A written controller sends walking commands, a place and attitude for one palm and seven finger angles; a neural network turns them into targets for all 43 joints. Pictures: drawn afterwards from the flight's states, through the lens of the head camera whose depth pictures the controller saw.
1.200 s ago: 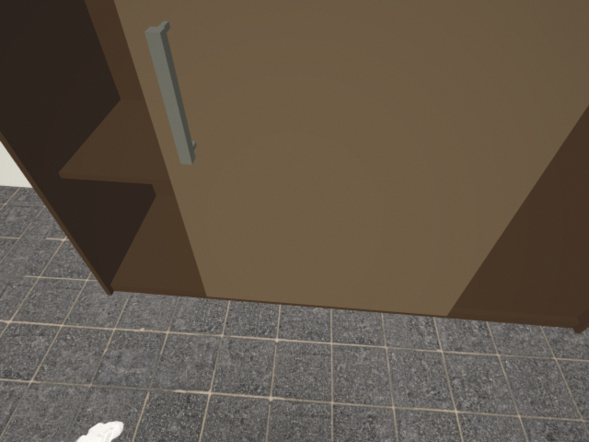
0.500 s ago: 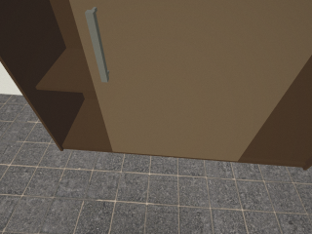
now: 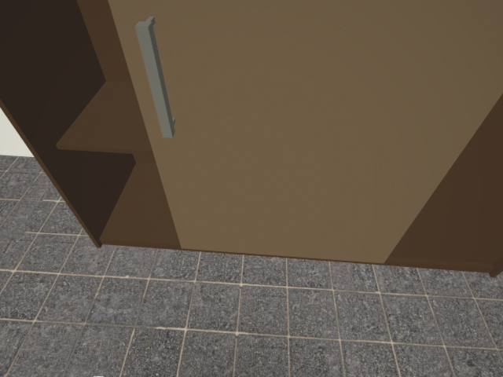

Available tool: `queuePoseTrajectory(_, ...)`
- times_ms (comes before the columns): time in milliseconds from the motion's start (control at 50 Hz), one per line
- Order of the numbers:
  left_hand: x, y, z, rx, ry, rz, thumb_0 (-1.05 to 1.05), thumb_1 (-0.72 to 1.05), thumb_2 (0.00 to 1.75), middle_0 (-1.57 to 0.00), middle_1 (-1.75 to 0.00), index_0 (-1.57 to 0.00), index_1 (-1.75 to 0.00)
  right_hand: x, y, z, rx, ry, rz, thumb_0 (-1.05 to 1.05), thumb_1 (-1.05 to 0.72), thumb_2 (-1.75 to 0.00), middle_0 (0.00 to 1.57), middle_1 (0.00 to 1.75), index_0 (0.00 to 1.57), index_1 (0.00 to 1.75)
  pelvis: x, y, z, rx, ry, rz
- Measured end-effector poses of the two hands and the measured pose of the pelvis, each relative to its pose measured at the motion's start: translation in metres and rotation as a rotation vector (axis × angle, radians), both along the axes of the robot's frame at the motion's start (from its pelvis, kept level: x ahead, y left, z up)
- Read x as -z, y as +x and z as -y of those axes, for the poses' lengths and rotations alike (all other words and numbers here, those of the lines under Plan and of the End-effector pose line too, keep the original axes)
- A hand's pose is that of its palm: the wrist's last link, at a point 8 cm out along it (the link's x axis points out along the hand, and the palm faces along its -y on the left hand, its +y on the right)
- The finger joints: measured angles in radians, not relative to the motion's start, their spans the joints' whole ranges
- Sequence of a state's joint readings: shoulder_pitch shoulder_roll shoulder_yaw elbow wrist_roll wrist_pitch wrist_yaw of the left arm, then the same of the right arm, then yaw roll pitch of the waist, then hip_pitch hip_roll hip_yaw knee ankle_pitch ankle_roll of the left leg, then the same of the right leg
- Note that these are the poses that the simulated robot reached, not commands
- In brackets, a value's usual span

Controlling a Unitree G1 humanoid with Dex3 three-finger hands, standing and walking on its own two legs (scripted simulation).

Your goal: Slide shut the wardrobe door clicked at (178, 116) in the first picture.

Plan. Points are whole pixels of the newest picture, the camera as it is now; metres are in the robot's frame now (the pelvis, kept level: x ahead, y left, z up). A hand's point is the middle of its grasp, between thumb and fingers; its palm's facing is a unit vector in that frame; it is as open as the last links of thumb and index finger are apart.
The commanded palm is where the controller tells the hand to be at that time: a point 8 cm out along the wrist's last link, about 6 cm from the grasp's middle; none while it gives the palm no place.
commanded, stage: look at it before walking up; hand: right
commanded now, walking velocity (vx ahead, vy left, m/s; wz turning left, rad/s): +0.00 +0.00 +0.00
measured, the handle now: (160, 82) +0.72 +0.27 +0.10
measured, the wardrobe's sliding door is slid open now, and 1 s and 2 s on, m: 0.39 0.39 0.39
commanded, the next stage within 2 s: walk to a spot facing it in 0.24 s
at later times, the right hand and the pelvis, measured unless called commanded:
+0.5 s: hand out of the picture +0.07 -0.24 -0.16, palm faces -0.04 +0.95 -0.32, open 7.4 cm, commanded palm none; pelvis +0.00 +0.00 +0.00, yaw +2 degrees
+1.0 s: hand out of the picture +0.05 -0.15 -0.17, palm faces -0.23 +0.94 -0.25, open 7.4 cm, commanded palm none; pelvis -0.02 +0.04 -0.01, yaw +18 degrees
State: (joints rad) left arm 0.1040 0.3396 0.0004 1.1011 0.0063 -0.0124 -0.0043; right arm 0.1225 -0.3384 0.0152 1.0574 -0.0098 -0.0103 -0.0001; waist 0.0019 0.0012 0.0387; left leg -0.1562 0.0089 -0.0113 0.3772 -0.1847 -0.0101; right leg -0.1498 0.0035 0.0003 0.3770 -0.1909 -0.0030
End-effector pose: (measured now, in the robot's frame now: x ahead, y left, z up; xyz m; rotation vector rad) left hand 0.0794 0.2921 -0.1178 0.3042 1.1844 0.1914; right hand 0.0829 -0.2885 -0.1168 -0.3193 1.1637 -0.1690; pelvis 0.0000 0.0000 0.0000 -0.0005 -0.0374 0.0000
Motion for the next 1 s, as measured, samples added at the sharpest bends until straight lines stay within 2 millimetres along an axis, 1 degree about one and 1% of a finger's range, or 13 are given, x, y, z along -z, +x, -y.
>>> queuePoseTrajectory(160,0.000,0.003,-0.001,0.004,0.003,-0.009,0.00,0.90,0.90,-0.20,-0.30,-0.21,-0.30,0.001,-0.005,0.002,0.011,-0.003,-0.023,0.01,-0.91,-0.90,0.20,0.29,0.20,0.30,-0.001,0.003,0.000,0.001,0.000,-0.001)
queuePoseTrajectory(380,0.000,0.002,-0.001,0.003,0.006,-0.025,0.00,0.90,0.90,-0.20,-0.30,-0.21,-0.30,0.002,-0.012,0.002,0.024,-0.002,-0.045,0.01,-0.91,-0.90,0.20,0.29,0.20,0.30,-0.001,0.005,-0.001,0.002,0.001,0.000)
queuePoseTrajectory(460,0.002,0.000,0.000,-0.015,0.006,-0.014,0.00,0.90,0.90,-0.20,-0.30,-0.21,-0.30,0.005,-0.013,-0.001,0.024,-0.001,-0.056,0.01,-0.91,-0.90,0.20,0.29,0.20,0.30,0.000,0.004,-0.001,-0.021,0.000,-0.003)
queuePoseTrajectory(540,0.009,-0.010,0.010,-0.054,-0.017,-0.003,0.00,0.91,0.90,-0.20,-0.30,-0.21,-0.30,0.014,-0.016,-0.012,0.002,0.019,-0.086,0.01,-0.91,-0.90,0.20,0.29,0.20,0.30,0.005,0.000,-0.001,-0.060,-0.004,-0.009)
queuePoseTrajectory(600,0.017,-0.023,0.017,-0.090,-0.044,-0.005,0.00,0.91,0.90,-0.20,-0.30,-0.21,-0.30,0.022,-0.018,-0.024,-0.023,0.044,-0.108,0.01,-0.91,-0.90,0.20,0.29,0.20,0.30,0.010,-0.004,-0.003,-0.089,-0.013,-0.013)
queuePoseTrajectory(660,0.027,-0.040,0.020,-0.132,-0.076,-0.013,0.00,0.90,0.90,-0.20,-0.30,-0.21,-0.30,0.028,-0.019,-0.037,-0.046,0.057,-0.125,0.01,-0.91,-0.90,0.20,0.29,0.20,0.30,0.015,-0.009,-0.008,-0.131,-0.031,-0.008)
queuePoseTrajectory(720,0.040,-0.056,0.017,-0.175,-0.109,-0.020,0.00,0.90,0.90,-0.20,-0.30,-0.21,-0.30,0.027,-0.019,-0.054,-0.064,0.059,-0.133,0.01,-0.91,-0.90,0.20,0.29,0.20,0.30,0.020,-0.012,-0.017,-0.170,-0.037,-0.004)
queuePoseTrajectory(780,0.057,-0.067,0.008,-0.216,-0.134,-0.025,0.00,0.90,0.90,-0.20,-0.30,-0.21,-0.30,0.031,-0.020,-0.068,-0.091,0.046,-0.111,0.01,-0.91,-0.90,0.20,0.29,0.20,0.30,0.031,-0.015,-0.028,-0.207,-0.035,-0.014)
queuePoseTrajectory(800,0.059,-0.070,0.005,-0.230,-0.136,-0.030,0.00,0.90,0.90,-0.20,-0.30,-0.21,-0.30,0.031,-0.021,-0.072,-0.095,0.042,-0.112,0.01,-0.91,-0.90,0.20,0.29,0.20,0.30,0.031,-0.017,-0.030,-0.214,-0.029,-0.014)
queuePoseTrajectory(840,0.056,-0.076,0.001,-0.253,-0.139,-0.037,0.01,0.90,0.90,-0.20,-0.30,-0.21,-0.30,0.027,-0.025,-0.079,-0.098,0.042,-0.122,0.01,-0.91,-0.90,0.20,0.29,0.20,0.30,0.026,-0.020,-0.033,-0.219,-0.020,-0.014)
queuePoseTrajectory(900,0.043,-0.081,-0.005,-0.281,-0.133,-0.029,0.01,0.91,0.90,-0.20,-0.30,-0.20,-0.30,0.020,-0.029,-0.087,-0.108,0.051,-0.137,0.01,-0.91,-0.90,0.20,0.29,0.20,0.30,0.016,-0.023,-0.036,-0.251,-0.025,-0.023)
queuePoseTrajectory(1000,0.024,-0.086,-0.014,-0.334,-0.097,0.018,0.01,0.91,0.90,-0.20,-0.30,-0.20,-0.30,0.015,-0.023,-0.093,-0.157,0.066,-0.146,0.01,-0.90,-0.90,0.20,0.29,0.20,0.30,0.007,-0.025,-0.035,-0.310,-0.030,-0.040)
